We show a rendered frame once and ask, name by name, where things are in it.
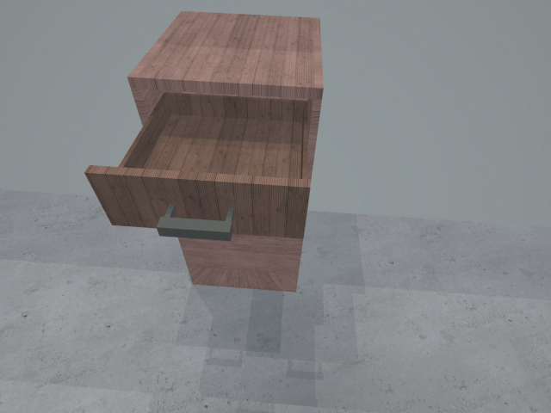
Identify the handle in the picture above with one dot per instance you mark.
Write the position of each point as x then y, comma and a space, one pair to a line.
195, 228

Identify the cabinet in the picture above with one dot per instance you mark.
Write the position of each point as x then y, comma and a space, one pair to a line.
221, 54

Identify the drawer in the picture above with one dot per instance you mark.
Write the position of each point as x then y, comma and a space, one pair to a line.
205, 154

